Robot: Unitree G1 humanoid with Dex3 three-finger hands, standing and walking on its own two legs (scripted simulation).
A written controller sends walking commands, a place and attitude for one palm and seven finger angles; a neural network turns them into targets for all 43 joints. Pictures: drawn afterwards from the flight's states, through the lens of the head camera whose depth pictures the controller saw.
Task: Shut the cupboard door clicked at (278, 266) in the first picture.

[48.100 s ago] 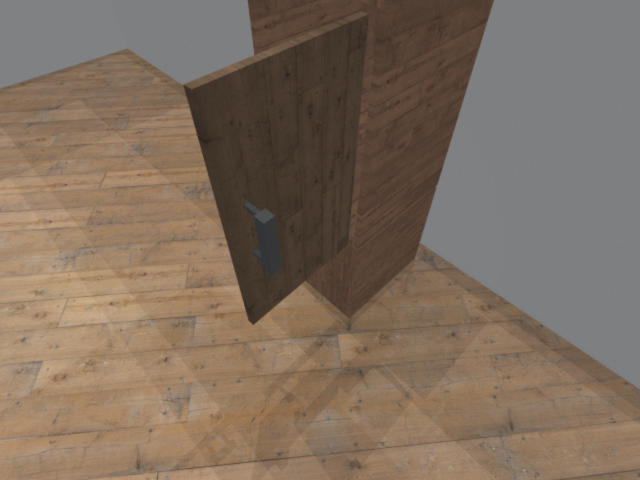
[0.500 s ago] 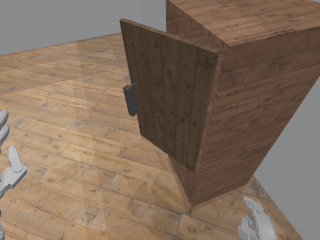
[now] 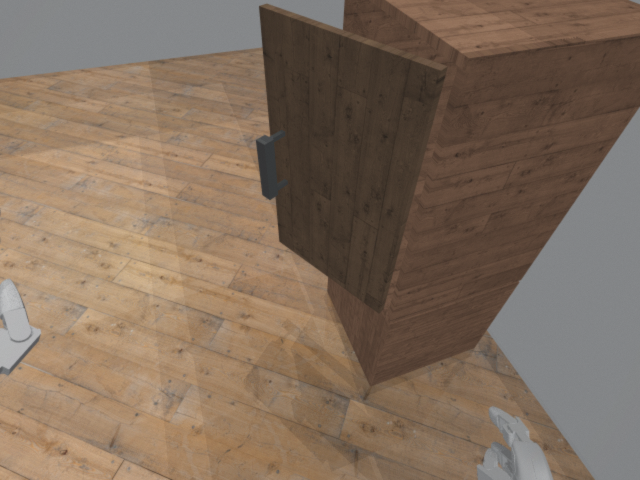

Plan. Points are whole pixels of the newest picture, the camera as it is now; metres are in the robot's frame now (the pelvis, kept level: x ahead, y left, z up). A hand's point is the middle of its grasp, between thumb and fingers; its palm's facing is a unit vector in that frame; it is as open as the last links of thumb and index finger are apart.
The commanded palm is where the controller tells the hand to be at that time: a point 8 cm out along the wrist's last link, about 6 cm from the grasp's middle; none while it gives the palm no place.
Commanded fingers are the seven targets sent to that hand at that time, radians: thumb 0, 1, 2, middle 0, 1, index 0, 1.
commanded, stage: step back with the hand held close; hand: left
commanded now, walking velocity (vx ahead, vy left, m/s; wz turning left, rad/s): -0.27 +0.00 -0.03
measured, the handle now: (275, 164) +0.72 +0.14 -0.03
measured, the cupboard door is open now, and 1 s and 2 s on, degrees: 28 28 28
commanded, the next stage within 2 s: stop stepping back and stand still in 0.38 s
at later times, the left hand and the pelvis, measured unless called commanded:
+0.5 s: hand out of the picture +0.04 +0.26 +0.18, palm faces +0.62 -0.60 -0.50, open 7.4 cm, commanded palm -0.04 +0.29 +0.19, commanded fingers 0.00 0.90 0.90 -0.20 -0.30 -0.20 -0.30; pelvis -0.10 -0.03 -0.03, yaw +14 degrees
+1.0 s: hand out of the picture -0.08 +0.27 +0.20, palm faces +0.63 -0.67 -0.39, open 7.4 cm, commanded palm -0.13 +0.28 +0.19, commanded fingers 0.00 0.90 0.90 -0.20 -0.30 -0.20 -0.30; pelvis -0.24 -0.03 +0.02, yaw +6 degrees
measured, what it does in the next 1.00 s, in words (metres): walks backwards: left foot, then right foot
